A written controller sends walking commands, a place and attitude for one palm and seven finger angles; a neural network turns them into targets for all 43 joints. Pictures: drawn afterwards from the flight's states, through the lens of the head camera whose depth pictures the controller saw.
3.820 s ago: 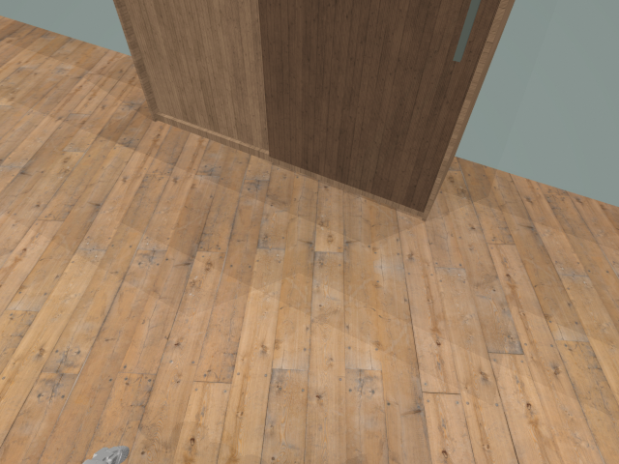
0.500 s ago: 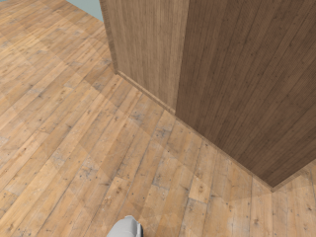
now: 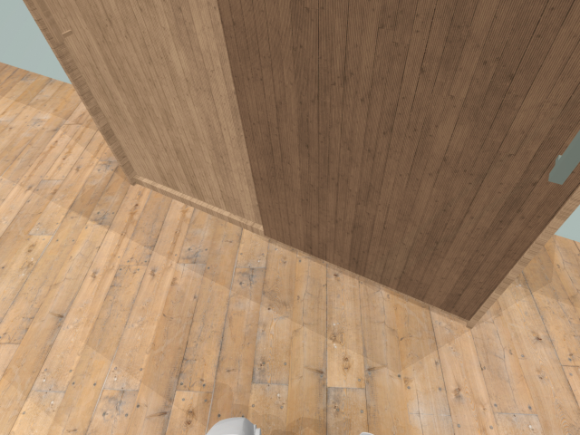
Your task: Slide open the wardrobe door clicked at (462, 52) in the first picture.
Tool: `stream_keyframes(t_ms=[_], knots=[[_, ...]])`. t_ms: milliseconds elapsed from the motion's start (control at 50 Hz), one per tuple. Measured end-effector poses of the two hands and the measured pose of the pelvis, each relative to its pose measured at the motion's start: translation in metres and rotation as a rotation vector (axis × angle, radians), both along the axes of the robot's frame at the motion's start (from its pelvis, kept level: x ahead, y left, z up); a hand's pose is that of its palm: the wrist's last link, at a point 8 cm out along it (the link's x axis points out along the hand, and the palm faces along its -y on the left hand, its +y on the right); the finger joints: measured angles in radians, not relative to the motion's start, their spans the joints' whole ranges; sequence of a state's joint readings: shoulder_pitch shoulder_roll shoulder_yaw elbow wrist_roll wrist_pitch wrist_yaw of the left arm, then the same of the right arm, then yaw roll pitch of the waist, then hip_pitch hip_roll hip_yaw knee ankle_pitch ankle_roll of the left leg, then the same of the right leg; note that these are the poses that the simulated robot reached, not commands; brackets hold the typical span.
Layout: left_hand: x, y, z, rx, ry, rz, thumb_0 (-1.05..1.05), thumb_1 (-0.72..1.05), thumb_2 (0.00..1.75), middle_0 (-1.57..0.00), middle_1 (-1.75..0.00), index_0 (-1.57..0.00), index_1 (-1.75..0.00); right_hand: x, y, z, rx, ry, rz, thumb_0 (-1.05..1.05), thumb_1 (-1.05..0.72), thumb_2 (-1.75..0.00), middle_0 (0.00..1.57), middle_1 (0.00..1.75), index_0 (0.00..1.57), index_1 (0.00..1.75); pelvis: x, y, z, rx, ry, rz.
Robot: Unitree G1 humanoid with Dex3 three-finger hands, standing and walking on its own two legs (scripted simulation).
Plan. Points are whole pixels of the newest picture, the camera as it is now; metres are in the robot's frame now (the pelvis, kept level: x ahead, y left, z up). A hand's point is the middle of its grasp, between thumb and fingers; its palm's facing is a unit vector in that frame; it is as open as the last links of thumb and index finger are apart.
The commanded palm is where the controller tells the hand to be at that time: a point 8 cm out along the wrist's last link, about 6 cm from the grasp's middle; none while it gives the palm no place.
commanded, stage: turn to face it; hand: right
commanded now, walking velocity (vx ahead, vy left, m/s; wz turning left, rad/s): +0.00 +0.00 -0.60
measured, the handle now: out of the picture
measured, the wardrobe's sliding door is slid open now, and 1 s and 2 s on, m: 0.00 0.00 0.00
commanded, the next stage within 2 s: take the last steps up to it in 0.56 s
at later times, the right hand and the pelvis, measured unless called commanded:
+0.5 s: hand out of the picture +0.03 -0.15 -0.12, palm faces +0.31 +0.90 -0.30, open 7.4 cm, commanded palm none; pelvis +0.01 +0.07 +0.02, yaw -17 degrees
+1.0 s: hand out of the picture -0.08 -0.16 -0.14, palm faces +0.46 +0.86 -0.23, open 7.4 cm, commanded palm none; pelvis +0.00 +0.04 +0.03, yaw -25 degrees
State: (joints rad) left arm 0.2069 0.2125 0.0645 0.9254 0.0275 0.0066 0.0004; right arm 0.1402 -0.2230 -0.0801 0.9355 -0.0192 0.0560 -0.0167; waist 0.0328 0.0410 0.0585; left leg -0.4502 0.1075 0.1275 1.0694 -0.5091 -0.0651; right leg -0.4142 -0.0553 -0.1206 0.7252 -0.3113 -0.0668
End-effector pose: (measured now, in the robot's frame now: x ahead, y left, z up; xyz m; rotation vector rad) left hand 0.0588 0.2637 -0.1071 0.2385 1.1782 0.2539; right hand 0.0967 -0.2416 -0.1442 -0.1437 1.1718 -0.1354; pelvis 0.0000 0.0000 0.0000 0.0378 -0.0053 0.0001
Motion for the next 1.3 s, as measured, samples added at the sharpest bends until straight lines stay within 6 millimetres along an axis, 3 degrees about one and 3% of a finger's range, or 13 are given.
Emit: stream_keyframes(t_ms=[120, 240, 400, 560, 660, 760, 860, 980, 1140, 1220, 1300], knots=[[0.028, -0.007, 0.01, -0.016, 0.023, -0.084, 0.0, 0.91, 0.89, -0.19, -0.3, -0.2, -0.3, -0.025, -0.024, 0.023, -0.051, 0.043, -0.086, 0.01, -0.92, -0.9, 0.2, 0.3, 0.19, 0.3, 0.008, 0.001, 0.017, -0.006, 0.021, -0.06], [0.048, -0.006, 0.003, -0.063, 0.036, -0.151, 0.0, 0.9, 0.89, -0.2, -0.3, -0.2, -0.3, -0.042, -0.023, 0.038, -0.097, 0.053, -0.154, 0.01, -0.91, -0.9, 0.2, 0.3, 0.19, 0.3, 0.011, 0.015, 0.021, -0.01, 0.022, -0.132], [0.072, 0.02, -0.025, -0.125, 0.051, -0.232, 0.0, 0.9, 0.89, -0.2, -0.3, -0.2, -0.3, -0.059, 0.019, 0.048, -0.144, -0.022, -0.226, 0.01, -0.91, -0.9, 0.2, 0.3, 0.19, 0.3, 0.008, 0.053, 0.01, -0.036, 0.012, -0.235], [0.099, 0.029, -0.015, -0.125, 0.047, -0.324, 0.0, 0.91, 0.89, -0.2, -0.3, -0.2, -0.29, -0.108, 0.062, 0.052, -0.101, 0.029, -0.321, 0.01, -0.91, -0.9, 0.2, 0.3, 0.2, 0.3, 0.005, 0.07, 0.021, -0.075, -0.01, -0.325], [0.11, 0.016, -0.009, -0.106, 0.056, -0.391, 0.0, 0.91, 0.9, -0.19, -0.3, -0.2, -0.29, -0.145, 0.075, 0.042, -0.054, 0.079, -0.383, 0.01, -0.91, -0.9, 0.2, 0.3, 0.2, 0.3, -0.001, 0.07, 0.022, -0.081, -0.003, -0.363], [0.119, -0.013, -0.004, -0.078, 0.02, -0.474, 0.0, 0.91, 0.9, -0.19, -0.3, -0.19, -0.29, -0.193, 0.072, 0.023, -0.008, 0.149, -0.464, 0.01, -0.91, -0.9, 0.2, 0.3, 0.2, 0.3, -0.012, 0.057, 0.015, -0.054, 0.002, -0.403], [0.106, -0.035, 0.004, -0.077, -0.004, -0.511, 0.0, 0.91, 0.89, -0.19, -0.3, -0.2, -0.3, -0.224, 0.06, 0.015, 0.021, 0.228, -0.5, 0.01, -0.91, -0.9, 0.2, 0.3, 0.2, 0.3, -0.015, 0.045, 0.016, -0.049, -0.009, -0.408], [0.071, -0.033, -0.001, -0.087, 0.1, -0.477, 0.0, 0.91, 0.89, -0.2, -0.3, -0.2, -0.3, -0.206, 0.045, 0.031, 0.006, 0.183, -0.497, 0.01, -0.91, -0.9, 0.2, 0.3, 0.19, 0.3, -0.004, 0.037, 0.026, -0.041, -0.001, -0.438], [0.043, -0.006, -0.031, -0.112, 0.29, -0.408, 0.0, 0.91, 0.89, -0.2, -0.3, -0.2, -0.3, -0.133, 0.04, 0.035, -0.046, 0.076, -0.463, 0.01, -0.91, -0.9, 0.2, 0.3, 0.19, 0.3, 0.035, 0.039, 0.013, -0.066, 0.005, -0.456], [0.059, -0.005, -0.034, -0.11, 0.344, -0.424, 0.0, 0.91, 0.89, -0.2, -0.3, -0.2, -0.3, -0.117, 0.052, 0.035, -0.037, 0.043, -0.507, 0.0, -0.91, -0.9, 0.2, 0.3, 0.2, 0.3, 0.054, 0.035, 0.014, -0.054, -0.009, -0.479], [0.102, -0.022, -0.022, -0.117, 0.28, -0.44, 0.0, 0.91, 0.89, -0.19, -0.3, -0.2, -0.29, -0.121, 0.067, 0.038, 0.006, 0.116, -0.538, 0.0, -0.92, -0.9, 0.2, 0.3, 0.2, 0.3, 0.075, 0.024, 0.024, -0.053, -0.003, -0.484]])
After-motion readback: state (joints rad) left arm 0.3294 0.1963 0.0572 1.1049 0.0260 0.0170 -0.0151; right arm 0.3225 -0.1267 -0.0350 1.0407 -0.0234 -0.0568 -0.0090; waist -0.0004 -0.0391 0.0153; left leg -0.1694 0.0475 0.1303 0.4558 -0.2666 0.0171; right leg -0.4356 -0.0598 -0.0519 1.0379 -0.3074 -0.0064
